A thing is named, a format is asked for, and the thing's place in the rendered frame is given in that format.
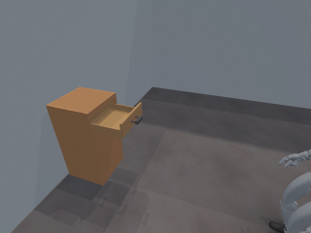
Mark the drawer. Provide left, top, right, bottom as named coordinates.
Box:
left=90, top=102, right=143, bottom=139

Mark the handle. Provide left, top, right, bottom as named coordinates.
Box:
left=131, top=116, right=143, bottom=124

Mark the robot left thigh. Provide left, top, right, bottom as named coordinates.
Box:
left=286, top=201, right=311, bottom=233

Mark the right robot forearm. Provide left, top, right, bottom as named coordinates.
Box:
left=299, top=150, right=311, bottom=161

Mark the robot right foot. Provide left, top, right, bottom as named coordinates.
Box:
left=268, top=221, right=287, bottom=233

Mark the robot right hand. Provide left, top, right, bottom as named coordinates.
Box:
left=279, top=153, right=303, bottom=168

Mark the cabinet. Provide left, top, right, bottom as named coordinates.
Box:
left=46, top=87, right=123, bottom=185

